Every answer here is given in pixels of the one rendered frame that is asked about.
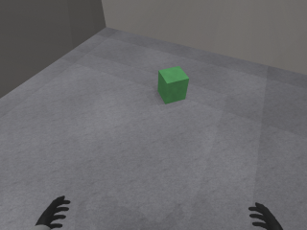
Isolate robot left hand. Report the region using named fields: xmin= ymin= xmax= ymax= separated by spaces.
xmin=35 ymin=195 xmax=71 ymax=229

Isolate robot right hand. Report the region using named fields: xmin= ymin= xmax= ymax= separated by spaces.
xmin=248 ymin=202 xmax=283 ymax=230

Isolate carton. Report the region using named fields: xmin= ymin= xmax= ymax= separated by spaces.
xmin=157 ymin=66 xmax=189 ymax=104

